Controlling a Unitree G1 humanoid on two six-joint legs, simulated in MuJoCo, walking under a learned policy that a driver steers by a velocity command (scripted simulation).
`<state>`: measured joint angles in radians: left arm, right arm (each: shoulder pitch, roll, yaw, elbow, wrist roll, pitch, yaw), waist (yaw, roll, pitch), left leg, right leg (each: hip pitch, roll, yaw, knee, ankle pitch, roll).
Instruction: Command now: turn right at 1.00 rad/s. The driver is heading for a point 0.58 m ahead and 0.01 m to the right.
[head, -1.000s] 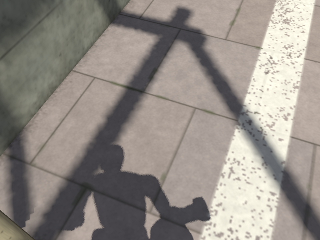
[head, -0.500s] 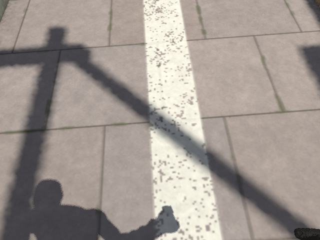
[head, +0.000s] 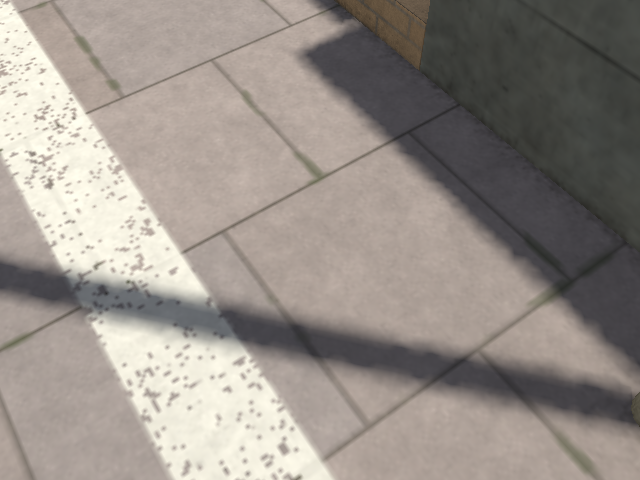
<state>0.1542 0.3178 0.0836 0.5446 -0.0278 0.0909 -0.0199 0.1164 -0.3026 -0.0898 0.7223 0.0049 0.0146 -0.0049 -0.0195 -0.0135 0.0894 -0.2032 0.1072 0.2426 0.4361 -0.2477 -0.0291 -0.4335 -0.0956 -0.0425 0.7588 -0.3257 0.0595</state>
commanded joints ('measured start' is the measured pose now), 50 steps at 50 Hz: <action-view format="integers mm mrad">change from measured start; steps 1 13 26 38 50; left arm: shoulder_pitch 54 22 89 50 56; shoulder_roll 109 195 69 125 195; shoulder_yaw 54 58 0 35 56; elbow -57 -53 -24 95 110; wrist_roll -1 2 42 50 16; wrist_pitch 1 -79 -54 -89 -128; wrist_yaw -4 55 55 43 34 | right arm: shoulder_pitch -37 -73 -62 -9 -70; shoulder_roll -175 -96 -115 -127 -92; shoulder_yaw -55 -16 2 -22 10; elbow -53 -106 -95 -164 -255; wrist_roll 32 -17 -69 41 35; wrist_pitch -18 -25 -55 -9 3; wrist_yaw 12 -18 25 -5 57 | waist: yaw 52 0 98 33 100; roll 155 -102 251 -28 -132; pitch -185 -219 -171 -176 -67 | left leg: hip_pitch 120 -418 -1 -217 -422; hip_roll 215 -146 215 -130 -13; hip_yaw -76 -344 -821 -524 -198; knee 49 543 -141 116 414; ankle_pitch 350 -69 400 73 -153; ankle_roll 122 -53 283 81 17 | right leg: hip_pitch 157 309 53 397 417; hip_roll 57 -68 232 21 -206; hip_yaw -61 431 331 259 181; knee -231 -363 90 -343 -574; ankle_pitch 96 504 -351 200 -144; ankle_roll -73 -276 -28 -122 -220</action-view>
